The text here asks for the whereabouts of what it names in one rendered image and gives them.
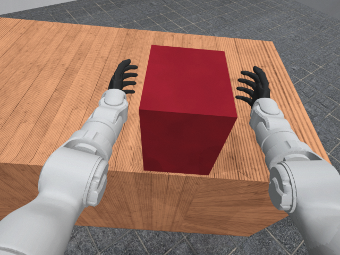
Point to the left robot forearm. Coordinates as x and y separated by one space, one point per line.
101 130

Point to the robot right upper arm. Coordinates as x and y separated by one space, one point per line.
309 191

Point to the robot right hand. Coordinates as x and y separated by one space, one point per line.
260 86

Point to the carton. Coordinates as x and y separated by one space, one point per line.
187 109

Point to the robot left upper arm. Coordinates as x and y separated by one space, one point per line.
72 180

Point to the robot left hand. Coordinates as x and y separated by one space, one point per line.
117 82

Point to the pedestal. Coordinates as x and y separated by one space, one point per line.
52 77

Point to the right robot forearm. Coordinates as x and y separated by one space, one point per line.
275 137

